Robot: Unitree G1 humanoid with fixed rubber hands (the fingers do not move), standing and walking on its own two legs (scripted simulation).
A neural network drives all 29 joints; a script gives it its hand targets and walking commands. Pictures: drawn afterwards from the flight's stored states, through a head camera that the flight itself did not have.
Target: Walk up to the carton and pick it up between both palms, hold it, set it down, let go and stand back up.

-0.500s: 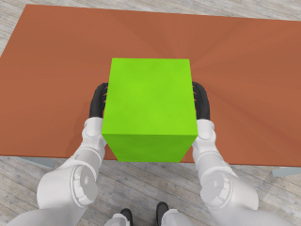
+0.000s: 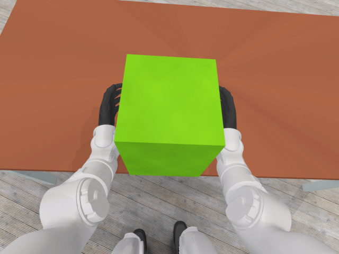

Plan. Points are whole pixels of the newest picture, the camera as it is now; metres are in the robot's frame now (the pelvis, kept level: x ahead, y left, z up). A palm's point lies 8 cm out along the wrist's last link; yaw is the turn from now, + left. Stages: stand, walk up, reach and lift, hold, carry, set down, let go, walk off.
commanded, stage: set down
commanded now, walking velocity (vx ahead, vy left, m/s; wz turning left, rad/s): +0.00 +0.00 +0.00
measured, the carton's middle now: (167, 123) +0.42 -0.02 -0.04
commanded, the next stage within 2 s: none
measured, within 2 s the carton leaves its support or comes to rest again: rests again in 0.52 s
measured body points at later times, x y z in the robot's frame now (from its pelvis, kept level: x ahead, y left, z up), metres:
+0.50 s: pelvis +0.00 +0.00 -0.01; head +0.16 +0.01 +0.41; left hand +0.47 +0.13 -0.03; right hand +0.44 -0.17 -0.03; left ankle +0.01 +0.10 -0.71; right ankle +0.03 -0.11 -0.71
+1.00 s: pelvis +0.00 +0.00 -0.03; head +0.14 +0.00 +0.40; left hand +0.48 +0.18 -0.01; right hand +0.46 -0.23 -0.01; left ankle +0.01 +0.10 -0.71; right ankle +0.03 -0.11 -0.71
